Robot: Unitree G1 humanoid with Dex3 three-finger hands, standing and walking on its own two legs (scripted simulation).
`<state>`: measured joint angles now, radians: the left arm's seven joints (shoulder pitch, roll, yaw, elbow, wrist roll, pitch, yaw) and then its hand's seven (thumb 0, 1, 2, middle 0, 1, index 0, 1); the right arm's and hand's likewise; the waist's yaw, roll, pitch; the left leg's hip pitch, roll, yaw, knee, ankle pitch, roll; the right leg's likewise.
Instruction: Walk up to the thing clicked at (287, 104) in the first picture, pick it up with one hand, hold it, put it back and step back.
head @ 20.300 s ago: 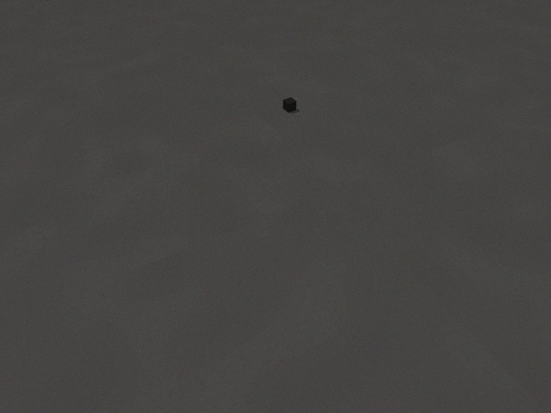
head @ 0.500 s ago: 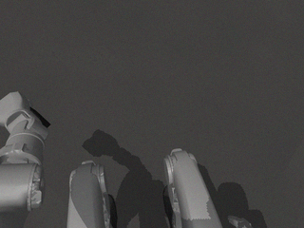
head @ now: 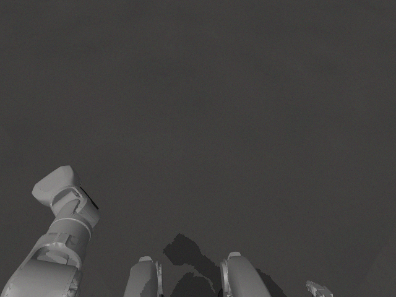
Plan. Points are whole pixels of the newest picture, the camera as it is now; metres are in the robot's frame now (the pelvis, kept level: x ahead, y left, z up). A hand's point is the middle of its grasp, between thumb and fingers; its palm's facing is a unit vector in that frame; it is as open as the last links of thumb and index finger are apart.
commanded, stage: lift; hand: left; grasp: from above
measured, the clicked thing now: (73, 204) +0.37 +0.28 -0.11
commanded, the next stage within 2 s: hold in 0.58 s
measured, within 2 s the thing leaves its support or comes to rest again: neither
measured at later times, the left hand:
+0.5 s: hand (58, 172) +0.38 +0.25 +0.03, palm faces -0.31 -0.33 -0.89, open 9.7 cm
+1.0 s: hand (50, 159) +0.38 +0.24 +0.08, palm faces -0.29 -0.33 -0.90, open 9.7 cm
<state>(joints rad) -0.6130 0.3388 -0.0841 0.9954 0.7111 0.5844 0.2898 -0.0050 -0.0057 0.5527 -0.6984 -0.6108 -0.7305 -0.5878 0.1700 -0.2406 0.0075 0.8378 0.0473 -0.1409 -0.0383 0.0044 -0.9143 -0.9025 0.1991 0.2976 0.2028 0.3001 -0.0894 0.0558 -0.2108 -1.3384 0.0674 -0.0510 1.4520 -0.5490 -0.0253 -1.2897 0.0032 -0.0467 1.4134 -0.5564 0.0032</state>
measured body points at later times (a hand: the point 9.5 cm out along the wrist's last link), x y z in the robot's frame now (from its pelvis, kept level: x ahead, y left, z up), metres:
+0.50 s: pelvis +0.05 +0.00 +0.11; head +0.12 -0.01 +0.56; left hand +0.39 +0.26 +0.08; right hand +0.12 -0.26 -0.02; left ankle +0.06 +0.13 -0.58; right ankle +0.06 -0.13 -0.58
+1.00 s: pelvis +0.06 +0.00 +0.14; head +0.09 -0.01 +0.59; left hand +0.39 +0.25 +0.13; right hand +0.17 -0.25 +0.01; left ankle +0.06 +0.13 -0.58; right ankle +0.06 -0.13 -0.58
